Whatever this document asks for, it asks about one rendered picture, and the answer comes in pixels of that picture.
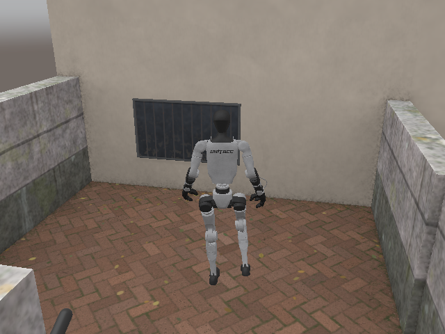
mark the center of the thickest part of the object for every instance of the right robot hand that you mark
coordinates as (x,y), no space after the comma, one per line
(262,199)

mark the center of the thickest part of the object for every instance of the right robot thigh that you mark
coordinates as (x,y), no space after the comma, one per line
(239,205)

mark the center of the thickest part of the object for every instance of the left robot hand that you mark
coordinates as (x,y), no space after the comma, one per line
(185,194)

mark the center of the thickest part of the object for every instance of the robot right upper arm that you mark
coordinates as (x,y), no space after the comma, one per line
(244,147)

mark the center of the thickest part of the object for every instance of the right robot forearm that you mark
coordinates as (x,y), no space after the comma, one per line
(257,184)

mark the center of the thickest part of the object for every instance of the left robot forearm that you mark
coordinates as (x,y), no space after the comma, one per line
(188,182)

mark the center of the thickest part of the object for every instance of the robot left shin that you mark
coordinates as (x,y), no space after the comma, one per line
(211,254)

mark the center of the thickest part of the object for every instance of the robot left upper arm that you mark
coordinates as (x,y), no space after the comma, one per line
(200,146)

